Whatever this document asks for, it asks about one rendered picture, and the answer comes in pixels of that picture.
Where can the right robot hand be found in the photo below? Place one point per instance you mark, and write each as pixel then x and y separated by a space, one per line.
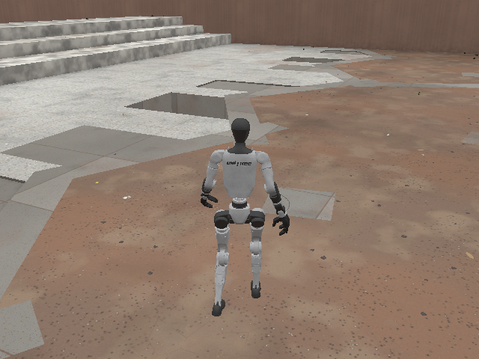
pixel 286 223

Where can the robot right upper arm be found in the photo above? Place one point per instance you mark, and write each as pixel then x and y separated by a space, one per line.
pixel 267 172

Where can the robot left upper arm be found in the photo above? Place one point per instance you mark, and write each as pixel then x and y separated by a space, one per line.
pixel 212 168

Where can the humanoid robot head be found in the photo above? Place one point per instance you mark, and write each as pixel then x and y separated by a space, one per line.
pixel 240 129

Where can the right robot thigh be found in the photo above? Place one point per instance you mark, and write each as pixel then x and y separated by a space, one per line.
pixel 257 218

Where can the left robot hand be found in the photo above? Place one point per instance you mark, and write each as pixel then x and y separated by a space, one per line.
pixel 205 203

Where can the left robot forearm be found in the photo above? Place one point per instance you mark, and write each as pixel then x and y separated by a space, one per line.
pixel 205 192

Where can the right robot forearm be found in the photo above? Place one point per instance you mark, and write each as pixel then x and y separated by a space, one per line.
pixel 277 202

